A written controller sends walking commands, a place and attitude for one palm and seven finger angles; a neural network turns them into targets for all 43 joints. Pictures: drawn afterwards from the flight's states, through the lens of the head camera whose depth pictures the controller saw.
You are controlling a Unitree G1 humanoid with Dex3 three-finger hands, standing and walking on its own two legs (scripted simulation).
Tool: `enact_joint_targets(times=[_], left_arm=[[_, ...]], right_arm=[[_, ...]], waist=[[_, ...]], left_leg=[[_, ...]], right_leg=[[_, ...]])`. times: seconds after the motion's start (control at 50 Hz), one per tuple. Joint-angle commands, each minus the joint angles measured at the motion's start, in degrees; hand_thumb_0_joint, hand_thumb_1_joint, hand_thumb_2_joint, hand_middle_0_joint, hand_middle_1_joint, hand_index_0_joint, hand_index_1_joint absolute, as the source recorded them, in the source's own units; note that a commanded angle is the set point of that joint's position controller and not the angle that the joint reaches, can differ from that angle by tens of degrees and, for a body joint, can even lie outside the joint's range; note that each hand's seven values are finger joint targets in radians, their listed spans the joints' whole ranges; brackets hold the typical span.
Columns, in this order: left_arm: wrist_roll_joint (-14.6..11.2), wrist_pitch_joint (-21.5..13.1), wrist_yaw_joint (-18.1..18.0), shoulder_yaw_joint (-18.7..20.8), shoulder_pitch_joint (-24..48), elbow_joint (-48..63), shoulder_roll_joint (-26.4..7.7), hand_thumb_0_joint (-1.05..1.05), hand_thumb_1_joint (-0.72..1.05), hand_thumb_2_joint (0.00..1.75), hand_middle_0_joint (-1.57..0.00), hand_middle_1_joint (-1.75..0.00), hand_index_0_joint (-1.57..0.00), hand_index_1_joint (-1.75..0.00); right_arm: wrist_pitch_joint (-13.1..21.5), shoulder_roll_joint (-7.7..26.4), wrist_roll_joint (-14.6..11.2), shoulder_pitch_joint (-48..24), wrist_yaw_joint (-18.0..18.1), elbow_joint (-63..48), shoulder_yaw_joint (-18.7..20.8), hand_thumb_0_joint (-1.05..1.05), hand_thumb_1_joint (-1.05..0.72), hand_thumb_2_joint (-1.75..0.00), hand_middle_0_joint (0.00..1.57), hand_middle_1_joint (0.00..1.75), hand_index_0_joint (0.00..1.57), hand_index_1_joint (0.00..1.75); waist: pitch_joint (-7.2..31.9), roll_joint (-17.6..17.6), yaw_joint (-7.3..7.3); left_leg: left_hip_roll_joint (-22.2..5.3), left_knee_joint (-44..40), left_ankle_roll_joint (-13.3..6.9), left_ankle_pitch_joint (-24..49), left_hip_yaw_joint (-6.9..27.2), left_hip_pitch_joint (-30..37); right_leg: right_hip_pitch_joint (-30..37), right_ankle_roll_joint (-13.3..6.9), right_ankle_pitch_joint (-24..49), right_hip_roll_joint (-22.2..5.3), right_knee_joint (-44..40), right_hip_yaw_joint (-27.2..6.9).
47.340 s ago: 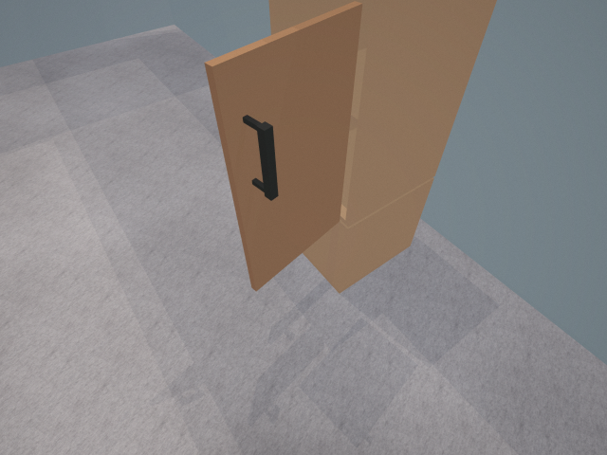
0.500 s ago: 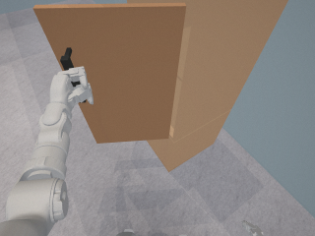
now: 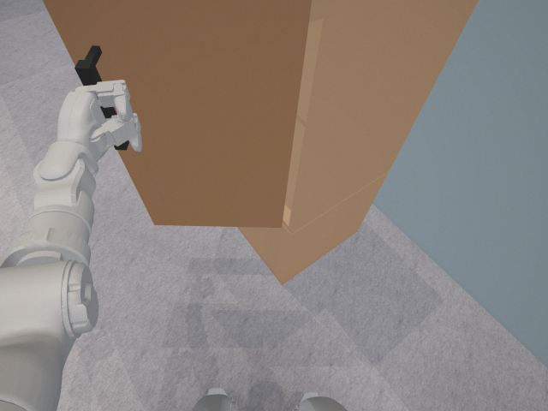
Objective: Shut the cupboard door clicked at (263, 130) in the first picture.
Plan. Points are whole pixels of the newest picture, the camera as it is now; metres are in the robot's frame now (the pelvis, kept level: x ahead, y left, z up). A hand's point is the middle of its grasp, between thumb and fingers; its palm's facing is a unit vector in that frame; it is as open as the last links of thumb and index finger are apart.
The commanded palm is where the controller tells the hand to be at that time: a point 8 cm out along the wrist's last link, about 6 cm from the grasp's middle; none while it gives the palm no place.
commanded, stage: push the door shut along its arc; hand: left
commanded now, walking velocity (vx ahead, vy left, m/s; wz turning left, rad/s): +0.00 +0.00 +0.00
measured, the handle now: (109, 102) +0.56 +0.22 +0.12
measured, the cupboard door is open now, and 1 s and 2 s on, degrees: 54 34 25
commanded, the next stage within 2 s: pull the fist back off the door in 1.10 s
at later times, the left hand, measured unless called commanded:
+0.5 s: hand (164, 89) +0.57 +0.14 +0.13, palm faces -0.23 -0.97 +0.01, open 3.1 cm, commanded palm +0.57 +0.18 +0.12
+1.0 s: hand (174, 74) +0.61 +0.12 +0.13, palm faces -0.32 -0.95 +0.01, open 3.1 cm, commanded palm +0.63 +0.13 +0.12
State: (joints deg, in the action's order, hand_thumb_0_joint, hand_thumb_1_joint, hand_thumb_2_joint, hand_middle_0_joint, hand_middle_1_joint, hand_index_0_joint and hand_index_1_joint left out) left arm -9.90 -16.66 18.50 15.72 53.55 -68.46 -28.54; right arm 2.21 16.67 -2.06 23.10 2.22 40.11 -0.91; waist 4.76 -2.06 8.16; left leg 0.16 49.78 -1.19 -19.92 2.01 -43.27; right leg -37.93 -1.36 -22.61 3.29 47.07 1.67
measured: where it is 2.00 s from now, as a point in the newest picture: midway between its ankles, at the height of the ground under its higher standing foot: outside the picture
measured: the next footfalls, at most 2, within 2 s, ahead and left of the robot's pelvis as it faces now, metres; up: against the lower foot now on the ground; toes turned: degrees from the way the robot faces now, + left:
none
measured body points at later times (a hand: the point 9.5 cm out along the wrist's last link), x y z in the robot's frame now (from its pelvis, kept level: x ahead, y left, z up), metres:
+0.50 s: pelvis +0.00 +0.01 -0.02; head +0.14 +0.02 +0.41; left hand +0.57 +0.19 +0.14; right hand -0.05 -0.26 -0.12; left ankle +0.04 +0.10 -0.70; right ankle +0.00 -0.11 -0.70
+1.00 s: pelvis +0.02 +0.01 -0.03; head +0.18 +0.04 +0.39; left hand +0.62 +0.18 +0.14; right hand -0.06 -0.25 -0.11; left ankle +0.04 +0.10 -0.70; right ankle +0.00 -0.11 -0.70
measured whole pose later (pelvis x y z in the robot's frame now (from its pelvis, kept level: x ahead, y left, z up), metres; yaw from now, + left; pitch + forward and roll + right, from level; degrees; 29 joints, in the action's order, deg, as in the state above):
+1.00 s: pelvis +0.02 +0.01 -0.03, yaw -2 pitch +26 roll -5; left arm -2.2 -8.8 25.8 14.0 82.1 -81.2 -40.7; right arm 4.0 16.3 1.4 26.2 1.8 40.1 -2.8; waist 4.7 -3.1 16.9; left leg -1.0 59.1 -2.0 -24.1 2.8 -60.5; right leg -53.7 -0.6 -25.2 4.7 53.2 2.5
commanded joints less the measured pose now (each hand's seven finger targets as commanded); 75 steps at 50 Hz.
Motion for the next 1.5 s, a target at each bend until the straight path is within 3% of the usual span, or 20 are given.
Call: enact_joint_targets(times=[0.0,0.12,0.18,0.3,0.42,0.5,0.56,0.64,0.66,0.74,0.9,1.0,1.1,1.18,1.2,1.26,1.32,1.36,1.4,1.48], left_arm=[[0.2,-3.4,1.6,-0.4,37.8,10.9,-10.4,0.0,0.9,0.9,-1.3,-1.5,-1.3,-1.5],[1.4,-3.0,2.5,-1.9,42.8,8.1,-10.5,0.0,0.9,0.9,-1.3,-1.5,-1.3,-1.5],[1.6,-2.3,2.9,-1.1,44.5,5.5,-12.1,0.0,0.9,0.9,-1.3,-1.5,-1.3,-1.5],[3.3,-0.3,3.4,3.0,48.6,1.8,-19.8,0.0,0.9,0.9,-1.3,-1.5,-1.3,-1.5],[5.3,0.6,4.9,4.1,49.4,-1.7,-24.0,0.0,0.9,0.9,-1.3,-1.5,-1.3,-1.5],[6.4,1.0,5.9,5.2,51.6,-0.1,-26.2,0.0,0.9,0.9,-1.3,-1.5,-1.3,-1.5],[6.5,1.4,6.8,3.9,54.4,1.4,-24.7,0.0,0.9,0.9,-1.3,-1.5,-1.3,-1.5],[6.4,3.4,7.2,2.8,54.6,-1.5,-22.7,0.0,0.9,0.9,-1.3,-1.5,-1.3,-1.5],[6.5,3.1,7.4,3.1,56.6,0.8,-23.6,0.0,0.9,0.9,-1.3,-1.5,-1.3,-1.5],[6.3,3.9,7.6,0.8,57.2,-0.1,-19.6,0.0,0.9,0.9,-1.3,-1.5,-1.3,-1.5],[6.5,4.3,8.0,0.0,60.3,0.3,-18.6,0.0,0.9,0.9,-1.3,-1.5,-1.3,-1.5],[6.6,4.2,7.7,-3.3,63.9,2.2,-13.3,0.0,0.9,0.9,-1.3,-1.5,-1.3,-1.5],[6.0,5.2,7.4,-5.6,65.7,0.6,-8.5,0.0,0.9,0.9,-1.3,-1.5,-1.3,-1.5],[6.0,5.5,7.3,-6.1,67.0,0.4,-8.2,0.0,0.9,0.9,-1.3,-1.5,-1.3,-1.5],[2.4,7.5,-5.2,5.9,69.4,0.8,-10.2,0.0,0.9,0.9,-1.3,-1.5,-1.3,-1.5],[5.9,8.4,-19.5,4.4,66.0,-0.9,-4.1,0.0,0.9,0.9,-1.3,-1.5,-1.3,-1.5],[13.7,5.4,-31.3,4.5,66.0,2.0,-4.7,0.0,0.9,0.9,-1.3,-1.5,-1.3,-1.5],[19.1,2.6,-33.5,3.4,64.5,2.6,-7.3,0.0,0.9,0.9,-1.3,-1.5,-1.3,-1.5],[21.2,1.0,-32.6,3.1,62.4,3.9,-10.0,0.0,0.9,0.9,-1.3,-1.5,-1.3,-1.5],[17.3,2.6,-26.6,4.6,57.4,2.3,-11.9,0.0,0.9,0.9,-1.3,-1.5,-1.3,-1.5]], right_arm=[[2.0,10.1,-0.1,5.7,1.1,-3.1,3.1,0.0,-0.9,-0.9,0.2,0.3,0.2,0.3],[3.0,10.4,0.4,6.9,0.9,-2.1,2.8,0.0,-0.9,-0.9,0.2,0.3,0.2,0.3],[3.3,10.8,0.5,7.7,0.9,-1.9,2.6,0.0,-0.9,-0.9,0.2,0.3,0.2,0.3],[3.3,11.3,0.7,9.9,1.1,-2.7,2.0,0.0,-0.9,-0.9,0.2,0.3,0.2,0.3],[2.6,11.4,1.2,11.9,1.2,-3.4,1.5,0.0,-0.9,-0.9,0.2,0.3,0.2,0.3],[2.0,11.5,1.7,13.8,1.2,-3.5,1.9,0.0,-0.9,-0.9,0.2,0.3,0.2,0.3],[1.9,11.4,2.0,14.9,1.2,-2.8,2.2,0.0,-0.9,-0.9,0.2,0.3,0.2,0.3],[1.5,11.6,2.4,16.2,1.1,-1.8,2.0,0.0,-0.9,-0.9,0.2,0.3,0.2,0.3],[1.6,11.8,2.4,16.4,1.2,-1.8,2.2,0.0,-0.9,-0.9,0.2,0.3,0.2,0.3],[1.6,11.6,2.8,16.8,0.9,-0.8,2.3,0.0,-0.9,-0.9,0.2,0.3,0.2,0.3],[1.9,11.9,3.3,16.9,0.8,0.1,2.5,0.0,-0.9,-0.9,0.2,0.3,0.2,0.3],[2.3,11.8,3.5,16.4,0.6,0.9,2.8,0.0,-0.9,-0.9,0.2,0.3,0.2,0.3],[2.9,11.7,3.6,15.7,0.7,1.9,2.8,0.0,-0.9,-0.9,0.2,0.3,0.2,0.3],[3.2,11.7,3.8,15.3,0.8,2.8,2.6,0.0,-0.9,-0.9,0.2,0.3,0.2,0.3],[3.5,9.2,4.5,18.6,-0.2,0.6,1.6,0.0,-0.9,-0.9,0.2,0.3,0.2,0.3],[3.4,9.2,6.2,19.6,-2.9,0.3,2.5,0.0,-0.9,-0.9,0.2,0.3,0.2,0.3],[2.6,8.6,8.9,21.0,-5.9,-0.3,2.5,0.0,-0.9,-0.9,0.2,0.3,0.2,0.3],[1.7,8.9,9.7,21.8,-7.5,-0.5,2.9,0.0,-0.9,-0.9,0.2,0.3,0.2,0.3],[0.5,9.3,9.4,22.0,-8.2,-1.7,3.4,0.0,-0.9,-0.9,0.2,0.3,0.2,0.3],[-1.3,9.5,7.3,21.6,-7.4,-3.1,3.5,0.0,-0.9,-0.9,0.2,0.3,0.2,0.3]], waist=[[19.8,-4.3,4.77],[22.9,-7.7,5.95],[23.6,-6.5,6.66],[24.9,-6.2,7.29],[26.1,-6.8,8.1],[30.5,-9.2,8.29],[32.0,-10.8,9.27],[28.5,-9.6,10.41],[30.7,-11.4,10.24],[29.4,-12.5,11.13],[30.2,-13.5,12.07],[31.5,-16.6,12.65],[30.7,-15.5,13.82],[31.5,-15.7,14.1],[31.2,-16.0,12.23],[32.3,-12.0,13.4],[32.2,-14.5,12.63],[34.2,-15.0,12.57],[37.2,-14.4,11.55],[37.6,-10.8,9.76]], left_leg=[[-1.0,-5.2,-0.9,7.5,3.8,20.8],[-1.4,-3.3,-0.7,7.6,4.8,22.0],[-1.5,-2.3,-0.8,8.3,5.0,20.8],[-1.6,-0.3,-1.3,8.3,4.1,15.0],[-1.7,2.2,-1.6,10.5,3.2,11.7],[-1.9,3.8,-1.5,15.1,3.2,14.1],[-2.2,4.6,-1.5,17.6,3.4,16.4],[-2.2,4.3,-1.5,17.9,4.2,16.6],[-2.4,4.7,-1.4,19.1,4.0,17.9],[-2.4,4.8,-1.1,21.8,5.1,20.8],[-2.7,6.3,-1.0,24.1,5.4,22.5],[-3.0,6.7,-0.6,26.7,6.6,27.1],[-2.9,7.2,-0.8,26.6,7.0,28.0],[-2.6,7.6,-1.0,25.4,6.9,26.9],[-3.4,7.0,-0.5,21.8,7.3,20.2],[-3.6,7.1,0.1,21.6,8.5,18.5],[-2.7,8.1,0.1,21.2,7.1,15.8],[-2.6,8.4,0.1,23.3,6.5,16.4],[-2.1,7.7,-0.1,24.3,5.4,16.7],[-0.9,4.4,-0.9,21.3,3.0,14.4]], right_leg=[[-4.7,0.1,7.9,-0.5,-7.3,-1.6],[-8.9,-0.1,6.4,-0.5,-5.8,-1.2],[-9.4,-0.1,6.6,-0.4,-5.1,-1.0],[-8.8,0.3,7.3,-0.3,-3.8,-1.6],[-8.2,0.3,9.7,0.2,-2.5,-1.6],[-8.9,0.2,13.1,0.5,-1.3,-1.5],[-10.6,0.5,14.7,0.7,-1.1,-1.3],[-12.8,0.1,13.7,1.1,-1.5,-0.1],[-13.1,0.3,14.6,1.1,-1.1,-0.4],[-16.1,-0.3,14.7,1.3,-1.0,0.6],[-18.6,-0.2,15.6,1.5,-0.1,1.2],[-22.9,-0.4,14.3,1.6,0.8,1.8],[-25.5,-0.4,13.3,1.8,1.5,2.5],[-25.2,-0.6,12.9,1.8,1.7,2.6],[-21.0,-0.1,13.0,1.2,0.2,1.2],[-22.2,0.9,12.5,0.8,2.2,1.9],[-22.0,0.8,11.6,0.7,2.8,1.9],[-21.2,0.5,12.4,0.8,3.4,1.7],[-16.2,0.1,15.2,0.8,2.7,1.1],[-4.9,0.3,20.4,1.3,-0.6,-0.1]])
